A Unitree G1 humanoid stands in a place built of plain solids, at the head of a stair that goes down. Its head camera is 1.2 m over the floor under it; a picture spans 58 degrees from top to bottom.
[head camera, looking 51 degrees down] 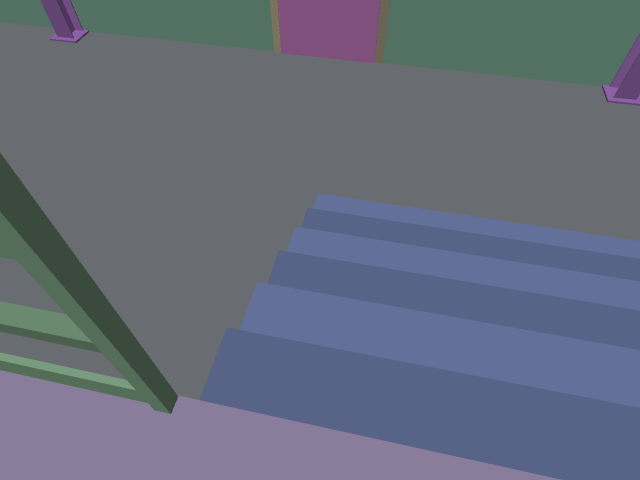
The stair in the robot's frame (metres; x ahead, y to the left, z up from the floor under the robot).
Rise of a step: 0.16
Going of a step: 0.30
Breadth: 2.30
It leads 12 degrees to the right of straight ahead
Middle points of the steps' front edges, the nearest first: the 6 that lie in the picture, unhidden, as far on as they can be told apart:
0.48 -0.80 -0.16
0.77 -0.86 -0.32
1.07 -0.92 -0.48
1.36 -0.98 -0.64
1.65 -1.05 -0.80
1.95 -1.11 -0.97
